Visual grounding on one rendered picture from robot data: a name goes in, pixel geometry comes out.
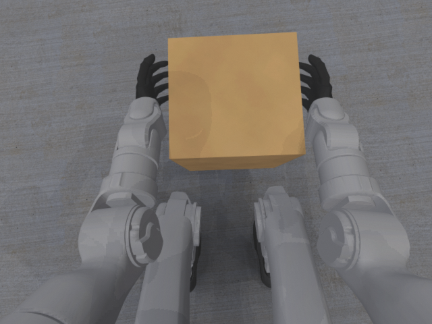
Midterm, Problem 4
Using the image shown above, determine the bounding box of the robot left upper arm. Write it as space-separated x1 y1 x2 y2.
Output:
0 205 163 324

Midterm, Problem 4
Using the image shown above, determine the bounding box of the carton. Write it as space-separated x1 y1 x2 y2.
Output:
168 32 306 171

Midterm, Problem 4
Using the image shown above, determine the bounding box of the robot right upper arm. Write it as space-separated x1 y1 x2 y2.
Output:
317 208 432 324

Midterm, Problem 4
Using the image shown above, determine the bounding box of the robot right thigh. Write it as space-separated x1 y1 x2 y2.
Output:
254 193 333 324

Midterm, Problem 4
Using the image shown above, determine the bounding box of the right robot foot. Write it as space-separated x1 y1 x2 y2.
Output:
253 221 271 288

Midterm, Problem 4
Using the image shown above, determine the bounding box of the right robot hand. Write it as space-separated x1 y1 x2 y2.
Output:
299 55 333 111

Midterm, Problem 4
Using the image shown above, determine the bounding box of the left robot hand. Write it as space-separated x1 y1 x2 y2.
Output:
136 54 169 106

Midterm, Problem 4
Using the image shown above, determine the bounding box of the left robot forearm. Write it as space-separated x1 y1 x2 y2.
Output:
78 97 167 257

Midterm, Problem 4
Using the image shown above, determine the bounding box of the right robot forearm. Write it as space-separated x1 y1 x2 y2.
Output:
305 97 410 258

